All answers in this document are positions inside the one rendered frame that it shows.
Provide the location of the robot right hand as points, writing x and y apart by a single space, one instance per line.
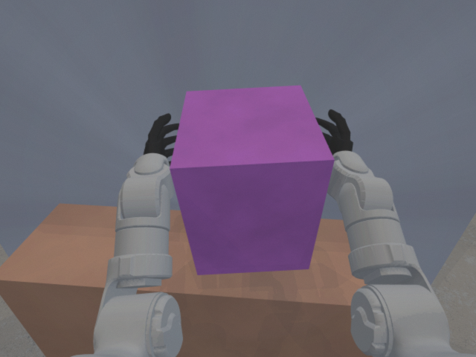
340 139

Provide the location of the robot right forearm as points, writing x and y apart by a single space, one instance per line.
379 253

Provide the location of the robot left hand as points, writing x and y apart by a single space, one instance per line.
156 142

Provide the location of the carton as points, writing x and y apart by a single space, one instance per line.
251 170

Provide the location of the pedestal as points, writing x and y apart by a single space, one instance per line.
54 282

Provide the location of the robot left upper arm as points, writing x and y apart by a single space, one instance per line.
141 325

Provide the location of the robot left forearm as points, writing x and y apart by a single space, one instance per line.
141 258

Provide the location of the robot right upper arm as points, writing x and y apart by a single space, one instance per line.
400 321

